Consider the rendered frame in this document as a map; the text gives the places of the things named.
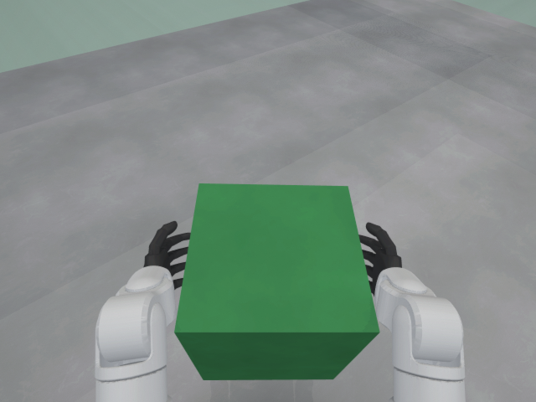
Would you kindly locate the robot right forearm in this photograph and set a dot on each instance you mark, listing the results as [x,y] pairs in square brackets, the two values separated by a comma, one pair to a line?
[427,339]

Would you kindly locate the robot left hand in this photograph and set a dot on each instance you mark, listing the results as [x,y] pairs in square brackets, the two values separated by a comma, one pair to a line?
[158,251]

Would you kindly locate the robot left forearm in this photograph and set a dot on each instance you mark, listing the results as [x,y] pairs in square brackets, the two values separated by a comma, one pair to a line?
[131,339]

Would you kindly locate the carton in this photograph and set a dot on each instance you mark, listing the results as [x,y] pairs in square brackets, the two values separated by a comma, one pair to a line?
[275,285]

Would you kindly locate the robot right hand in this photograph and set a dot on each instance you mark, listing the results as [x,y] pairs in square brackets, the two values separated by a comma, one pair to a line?
[386,254]

